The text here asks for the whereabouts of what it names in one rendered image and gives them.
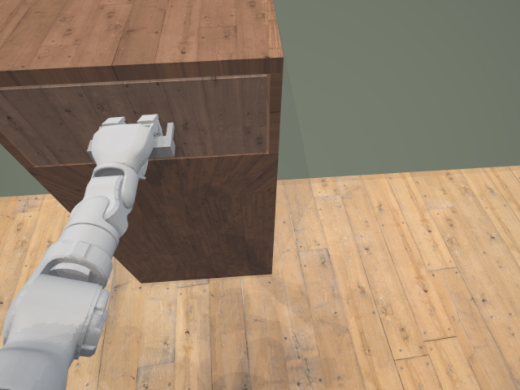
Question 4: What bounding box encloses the left robot upper arm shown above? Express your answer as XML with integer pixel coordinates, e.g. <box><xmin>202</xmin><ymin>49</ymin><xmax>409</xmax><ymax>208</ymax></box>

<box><xmin>0</xmin><ymin>274</ymin><xmax>110</xmax><ymax>390</ymax></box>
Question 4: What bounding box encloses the drawer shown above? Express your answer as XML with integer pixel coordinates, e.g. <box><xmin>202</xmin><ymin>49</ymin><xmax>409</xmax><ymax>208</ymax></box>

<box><xmin>0</xmin><ymin>74</ymin><xmax>267</xmax><ymax>166</ymax></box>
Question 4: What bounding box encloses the handle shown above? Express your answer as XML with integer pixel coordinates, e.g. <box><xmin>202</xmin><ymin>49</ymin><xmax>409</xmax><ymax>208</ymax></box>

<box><xmin>87</xmin><ymin>123</ymin><xmax>176</xmax><ymax>162</ymax></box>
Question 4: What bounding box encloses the cabinet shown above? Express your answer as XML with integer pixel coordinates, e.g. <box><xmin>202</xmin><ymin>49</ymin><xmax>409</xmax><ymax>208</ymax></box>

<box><xmin>0</xmin><ymin>0</ymin><xmax>284</xmax><ymax>284</ymax></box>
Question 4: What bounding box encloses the robot left hand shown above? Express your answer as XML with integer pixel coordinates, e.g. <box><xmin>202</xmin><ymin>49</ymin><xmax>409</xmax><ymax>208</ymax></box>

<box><xmin>91</xmin><ymin>114</ymin><xmax>163</xmax><ymax>180</ymax></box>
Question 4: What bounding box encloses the robot left forearm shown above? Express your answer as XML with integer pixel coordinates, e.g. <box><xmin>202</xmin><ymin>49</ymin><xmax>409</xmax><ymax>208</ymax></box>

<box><xmin>2</xmin><ymin>162</ymin><xmax>139</xmax><ymax>346</ymax></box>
